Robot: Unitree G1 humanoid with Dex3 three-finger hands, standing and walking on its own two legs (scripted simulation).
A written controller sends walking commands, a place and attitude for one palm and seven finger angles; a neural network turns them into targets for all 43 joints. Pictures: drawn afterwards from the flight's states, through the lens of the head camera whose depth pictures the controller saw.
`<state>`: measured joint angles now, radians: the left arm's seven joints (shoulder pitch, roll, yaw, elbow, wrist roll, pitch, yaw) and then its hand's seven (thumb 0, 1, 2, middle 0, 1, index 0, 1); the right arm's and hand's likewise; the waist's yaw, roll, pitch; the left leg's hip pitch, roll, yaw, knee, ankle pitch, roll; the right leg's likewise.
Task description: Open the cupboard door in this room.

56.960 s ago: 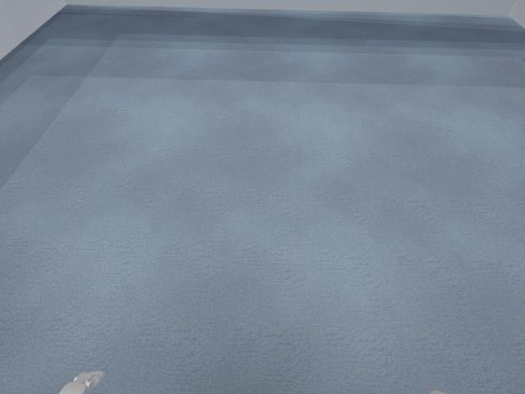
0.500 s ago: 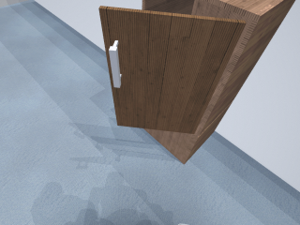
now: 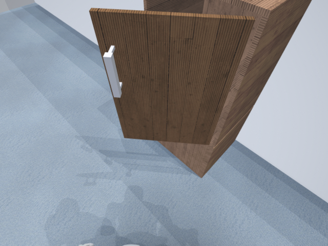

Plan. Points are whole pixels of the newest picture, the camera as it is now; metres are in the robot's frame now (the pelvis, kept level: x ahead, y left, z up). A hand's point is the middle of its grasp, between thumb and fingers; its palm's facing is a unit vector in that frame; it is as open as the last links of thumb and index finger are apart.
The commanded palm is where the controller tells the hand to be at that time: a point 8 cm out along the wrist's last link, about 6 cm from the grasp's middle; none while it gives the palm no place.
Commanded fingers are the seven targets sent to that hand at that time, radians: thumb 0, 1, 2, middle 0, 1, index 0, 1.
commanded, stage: come to a stop and stand still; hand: left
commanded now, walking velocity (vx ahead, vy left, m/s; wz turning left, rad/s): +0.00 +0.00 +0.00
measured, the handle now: (115, 72) +0.58 +0.20 +0.07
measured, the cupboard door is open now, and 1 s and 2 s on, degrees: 39 39 39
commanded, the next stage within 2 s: look again from close up in 1.16 s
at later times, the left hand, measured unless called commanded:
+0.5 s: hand out of the picture +0.00 +0.25 -0.17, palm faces +0.01 -0.96 -0.29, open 7.4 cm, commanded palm none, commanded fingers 0.00 0.90 0.90 -0.20 -0.30 -0.20 -0.30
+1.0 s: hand out of the picture +0.05 +0.24 -0.15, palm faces -0.05 -0.94 -0.35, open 7.4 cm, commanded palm none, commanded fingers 0.00 0.90 0.90 -0.20 -0.30 -0.20 -0.30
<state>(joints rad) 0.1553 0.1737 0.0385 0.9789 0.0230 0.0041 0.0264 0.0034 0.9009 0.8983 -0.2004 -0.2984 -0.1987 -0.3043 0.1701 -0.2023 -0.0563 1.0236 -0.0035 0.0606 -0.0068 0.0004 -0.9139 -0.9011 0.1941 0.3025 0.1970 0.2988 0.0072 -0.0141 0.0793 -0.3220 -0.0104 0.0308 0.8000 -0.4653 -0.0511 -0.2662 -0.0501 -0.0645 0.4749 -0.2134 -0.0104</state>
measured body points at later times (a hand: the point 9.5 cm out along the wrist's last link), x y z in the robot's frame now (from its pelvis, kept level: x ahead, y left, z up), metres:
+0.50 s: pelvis -0.03 +0.04 -0.01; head -0.04 +0.02 +0.44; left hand +0.00 +0.30 -0.15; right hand +0.04 -0.21 -0.16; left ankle -0.02 +0.12 -0.74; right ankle +0.02 -0.12 -0.74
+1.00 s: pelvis -0.03 +0.00 +0.00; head -0.04 -0.01 +0.45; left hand +0.05 +0.29 -0.12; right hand -0.01 -0.30 -0.14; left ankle -0.02 +0.12 -0.74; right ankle +0.02 -0.12 -0.74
